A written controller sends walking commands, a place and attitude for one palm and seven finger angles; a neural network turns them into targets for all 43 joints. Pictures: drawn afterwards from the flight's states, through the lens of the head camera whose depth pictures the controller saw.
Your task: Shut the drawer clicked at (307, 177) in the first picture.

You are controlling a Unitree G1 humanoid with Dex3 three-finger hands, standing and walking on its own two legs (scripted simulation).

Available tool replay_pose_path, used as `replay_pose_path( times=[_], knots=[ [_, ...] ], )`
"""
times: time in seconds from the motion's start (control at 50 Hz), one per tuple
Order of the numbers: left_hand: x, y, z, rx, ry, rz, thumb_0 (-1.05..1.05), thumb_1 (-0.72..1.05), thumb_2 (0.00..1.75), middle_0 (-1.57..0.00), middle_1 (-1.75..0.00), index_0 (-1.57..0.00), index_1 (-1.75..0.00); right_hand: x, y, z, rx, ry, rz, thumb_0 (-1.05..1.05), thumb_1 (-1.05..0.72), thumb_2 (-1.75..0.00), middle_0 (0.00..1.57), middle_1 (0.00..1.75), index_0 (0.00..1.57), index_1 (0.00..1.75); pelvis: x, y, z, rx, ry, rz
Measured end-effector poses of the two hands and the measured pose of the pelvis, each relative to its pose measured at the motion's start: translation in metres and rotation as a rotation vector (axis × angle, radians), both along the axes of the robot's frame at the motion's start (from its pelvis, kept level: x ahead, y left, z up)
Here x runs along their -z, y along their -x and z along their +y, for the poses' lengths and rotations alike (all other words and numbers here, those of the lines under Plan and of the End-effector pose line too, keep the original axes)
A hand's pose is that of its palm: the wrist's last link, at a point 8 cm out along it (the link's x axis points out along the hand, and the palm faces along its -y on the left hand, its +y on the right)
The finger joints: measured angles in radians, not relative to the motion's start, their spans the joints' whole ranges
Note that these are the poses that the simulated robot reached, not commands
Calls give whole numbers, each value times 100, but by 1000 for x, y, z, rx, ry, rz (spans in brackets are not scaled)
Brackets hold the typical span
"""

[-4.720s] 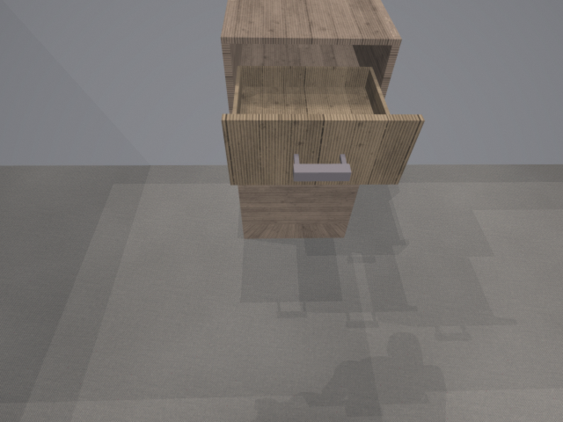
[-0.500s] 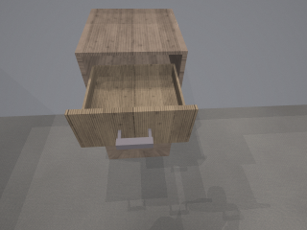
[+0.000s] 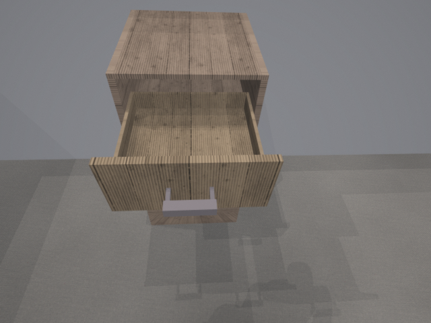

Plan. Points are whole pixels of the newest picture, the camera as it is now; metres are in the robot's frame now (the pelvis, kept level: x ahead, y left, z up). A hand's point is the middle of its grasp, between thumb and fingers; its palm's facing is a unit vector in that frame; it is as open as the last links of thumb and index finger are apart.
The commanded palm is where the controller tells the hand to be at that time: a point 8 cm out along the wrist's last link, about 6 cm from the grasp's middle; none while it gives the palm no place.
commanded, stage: shuffle to correct the standing spot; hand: left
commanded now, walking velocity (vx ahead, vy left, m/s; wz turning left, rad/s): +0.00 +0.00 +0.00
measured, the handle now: (190, 199) +0.37 +0.08 -0.02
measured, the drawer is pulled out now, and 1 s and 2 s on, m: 0.30 0.30 0.29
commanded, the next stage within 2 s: come to a stop and stand still in 1.02 s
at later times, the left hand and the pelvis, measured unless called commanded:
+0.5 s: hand out of the picture -0.03 +0.13 -0.18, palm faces +0.07 -0.98 -0.19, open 7.4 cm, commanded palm none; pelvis +0.03 -0.04 -0.01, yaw +4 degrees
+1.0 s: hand out of the picture +0.05 +0.07 -0.19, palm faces +0.09 -0.96 -0.26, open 7.3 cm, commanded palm none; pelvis +0.05 -0.13 -0.02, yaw +6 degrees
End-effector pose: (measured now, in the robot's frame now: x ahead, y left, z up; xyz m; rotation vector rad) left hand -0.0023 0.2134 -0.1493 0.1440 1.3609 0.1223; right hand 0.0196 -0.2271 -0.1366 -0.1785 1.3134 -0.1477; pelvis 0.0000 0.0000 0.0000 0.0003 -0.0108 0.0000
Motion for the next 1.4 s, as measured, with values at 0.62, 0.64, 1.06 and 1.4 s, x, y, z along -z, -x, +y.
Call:
replay_pose_path(
  times=[0.62, 0.64, 1.06, 1.4],
  knots=[
    [8, 32, -66, -105, 12, 177, 1, 91, 89, -19, -30, -19, -30, 18, -35, -51, -16, 2, 83, 1, -92, -90, 20, 30, 20, 30, 12, -38, -59, -55, -17, 21],
    [10, 29, -70, -105, 17, 174, 1, 90, 89, -19, -30, -19, -30, 18, -37, -55, -15, 5, 78, 1, -91, -90, 20, 30, 20, 30, 13, -39, -62, -54, -17, 19],
    [-5, -40, -108, -108, -89, 13, 2, 92, 89, -19, -30, -19, -30, 22, -53, -124, -41, -33, 148, 1, -91, -90, 19, 30, 20, 30, 10, -62, -134, -111, -11, 25],
    [-13, 3, -185, -150, 31, 314, 1, 90, 89, -20, -30, -20, -30, 4, -272, -94, -171, -77, -224, 1, -92, -90, 19, 30, 20, 30, 10, -121, -145, -40, -21, 37]
  ],
)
